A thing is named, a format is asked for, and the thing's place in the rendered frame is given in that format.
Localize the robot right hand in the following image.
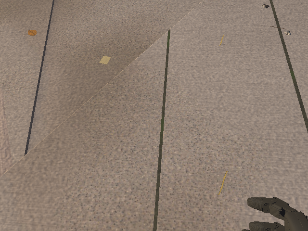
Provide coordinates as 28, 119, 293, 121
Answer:
242, 196, 308, 231

